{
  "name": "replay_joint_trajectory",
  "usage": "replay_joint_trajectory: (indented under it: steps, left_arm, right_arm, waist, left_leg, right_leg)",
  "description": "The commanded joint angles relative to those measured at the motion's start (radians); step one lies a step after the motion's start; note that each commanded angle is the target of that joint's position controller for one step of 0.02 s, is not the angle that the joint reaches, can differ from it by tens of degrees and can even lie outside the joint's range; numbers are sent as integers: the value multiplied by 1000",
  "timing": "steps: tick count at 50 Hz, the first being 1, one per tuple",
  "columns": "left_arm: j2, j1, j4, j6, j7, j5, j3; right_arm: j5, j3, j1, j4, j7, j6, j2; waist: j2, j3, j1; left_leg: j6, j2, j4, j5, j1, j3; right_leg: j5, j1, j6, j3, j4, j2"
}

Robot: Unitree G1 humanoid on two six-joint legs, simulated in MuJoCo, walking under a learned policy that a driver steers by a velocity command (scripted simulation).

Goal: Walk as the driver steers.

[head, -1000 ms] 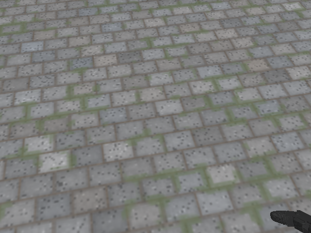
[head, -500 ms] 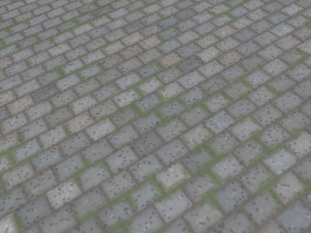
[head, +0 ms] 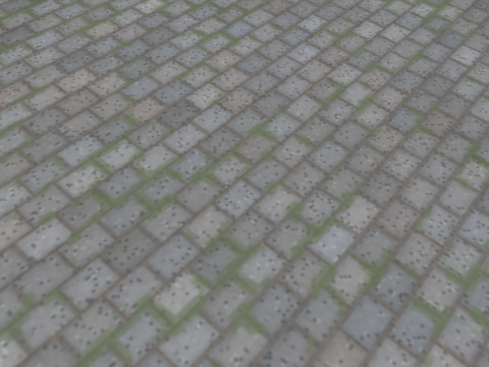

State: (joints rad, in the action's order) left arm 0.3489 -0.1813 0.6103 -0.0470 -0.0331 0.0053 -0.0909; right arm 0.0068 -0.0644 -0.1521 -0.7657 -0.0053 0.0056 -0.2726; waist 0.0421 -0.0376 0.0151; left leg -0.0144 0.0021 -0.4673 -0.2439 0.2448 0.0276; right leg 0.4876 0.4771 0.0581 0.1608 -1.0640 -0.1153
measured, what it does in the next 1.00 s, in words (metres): steps on the spot: right foot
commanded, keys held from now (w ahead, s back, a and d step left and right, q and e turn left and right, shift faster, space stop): no key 0.96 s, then w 0.04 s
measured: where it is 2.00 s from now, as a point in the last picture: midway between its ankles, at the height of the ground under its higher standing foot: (238, 356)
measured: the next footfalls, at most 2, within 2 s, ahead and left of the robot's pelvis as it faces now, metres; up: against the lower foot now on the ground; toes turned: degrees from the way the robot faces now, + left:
right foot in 0.18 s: +0.02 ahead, -0.15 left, +0.00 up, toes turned +3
right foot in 1.64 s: +0.42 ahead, -0.13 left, +0.00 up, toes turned -2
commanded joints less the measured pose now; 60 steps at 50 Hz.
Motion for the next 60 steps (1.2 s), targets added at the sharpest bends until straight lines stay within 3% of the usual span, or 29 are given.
replay_joint_trajectory:
  steps: [1,4,6,7,8,9,10,11,12,13,15,17,28,48,50,51,53,54,55,57,58,59,60]
  left_arm:
    - [41,-13,-51,7,-2,4,-14]
    - [-7,34,-60,12,5,-2,14]
    - [17,18,-44,15,8,8,7]
    - [18,-16,-23,16,9,7,5]
    - [23,-34,-9,17,9,0,5]
    - [55,-32,-16,18,4,-9,3]
    - [125,-44,-25,15,-6,-19,-9]
    - [87,2,-8,15,2,-27,2]
    - [31,24,-21,22,15,-27,12]
    - [18,11,-6,28,19,-35,17]
    - [32,8,5,41,21,-30,18]
    - [18,-9,18,49,18,-27,24]
    - [0,-14,75,57,15,-20,32]
    - [-8,-56,261,59,5,-9,38]
    - [5,-76,285,52,0,-2,33]
    - [28,-83,288,49,-2,3,26]
    - [69,-126,297,59,0,10,14]
    - [90,-145,305,70,2,15,7]
    - [88,-134,304,80,2,18,6]
    - [62,-52,282,91,6,26,13]
    - [50,14,263,88,8,32,17]
    - [16,48,247,90,10,25,26]
    - [-57,71,222,100,12,14,46]
  right_arm:
    - [-5,-18,69,68,-10,8,-118]
    - [-5,-22,49,57,-9,-7,-141]
    - [-13,-26,17,46,-7,-15,-167]
    - [-20,-22,22,43,-6,-16,-164]
    - [-27,-15,0,31,-4,-12,-148]
    - [-19,-6,-34,20,1,1,-131]
    - [14,7,-49,30,12,20,-102]
    - [16,18,-63,22,15,28,-62]
    - [21,13,-4,15,12,27,-103]
    - [16,9,26,13,10,24,-113]
    - [9,10,17,2,1,9,-111]
    - [7,12,2,-13,-3,6,-105]
    - [1,10,-31,-106,-22,4,-108]
    - [-5,12,-75,-234,-43,-7,-94]
    - [-12,15,-95,-252,-45,-9,-79]
    - [-17,15,-84,-247,-45,-8,-75]
    - [-19,20,-40,-216,-39,14,-53]
    - [-25,24,-29,-203,-31,31,-37]
    - [-32,23,-34,-199,-21,49,-38]
    - [-42,23,-97,-215,-1,78,-36]
    - [-40,18,-192,-256,4,87,-36]
    - [-27,6,-285,-301,7,89,-60]
    - [-20,-17,-402,-325,7,92,-148]
  waist:
    - [-187,77,-24]
    - [-243,101,11]
    - [-246,103,19]
    - [-232,98,-3]
    - [-208,89,-13]
    - [-160,106,-2]
    - [-3,150,30]
    - [120,159,63]
    - [64,120,18]
    - [45,95,3]
    - [52,42,4]
    - [46,30,7]
    - [-23,35,5]
    - [-36,14,5]
    - [-12,19,-2]
    - [16,-14,-12]
    - [111,-87,-40]
    - [158,-112,-46]
    - [164,-134,-35]
    - [143,-131,21]
    - [105,-108,75]
    - [23,-73,104]
    - [-227,-17,128]
  left_leg:
    - [-198,-211,125,403,-124,174]
    - [-192,-198,109,411,-131,139]
    - [-196,-210,90,411,-129,161]
    - [-182,-203,74,403,-109,157]
    - [-151,-191,69,371,-80,152]
    - [-90,-178,64,299,-16,145]
    - [-26,-113,-10,175,44,72]
    - [27,-62,35,11,-19,5]
    - [59,-53,24,36,-46,-5]
    - [63,-46,16,56,-40,-12]
    - [58,-49,13,80,-32,-8]
    - [55,-53,19,90,-37,-4]
    - [72,-59,31,123,-64,-2]
    - [61,-49,43,136,-71,-13]
    - [50,-3,-1,-88,-47,-64]
    - [39,19,-51,-211,5,-88]
    - [21,31,-191,-261,139,-104]
    - [4,12,-268,-230,163,-80]
    - [-20,-17,-301,-224,180,-47]
    - [-69,-37,-173,-230,101,-41]
    - [-82,-18,-21,-129,-81,-62]
    - [-72,-28,36,-53,-233,-7]
    - [-134,-218,201,-222,-351,313]
  right_leg:
    - [-35,32,34,-14,26,49]
    - [-33,-109,39,-103,312,105]
    - [-108,-186,31,-137,471,99]
    - [-218,-252,16,-151,607,93]
    - [-333,-327,-8,-146,740,92]
    - [-450,-431,-39,-71,747,147]
    - [-705,-510,-87,43,672,266]
    - [-580,-390,-151,43,646,281]
    - [-421,-339,-146,26,663,234]
    - [-352,-317,-125,13,673,210]
    - [-346,-273,-106,7,679,196]
    - [-355,-262,-100,1,673,190]
    - [-390,-271,-102,-18,663,166]
    - [-413,-276,-85,-70,662,130]
    - [-105,-271,-106,-68,687,117]
    - [110,-240,-134,-28,717,137]
    - [362,-215,-213,159,832,261]
    - [397,-195,-261,274,880,335]
    - [370,-176,-288,329,899,376]
    - [248,-158,-264,268,860,362]
    - [164,-77,-222,169,805,300]
    - [29,-4,-174,54,655,217]
    - [-53,118,-94,-134,322,89]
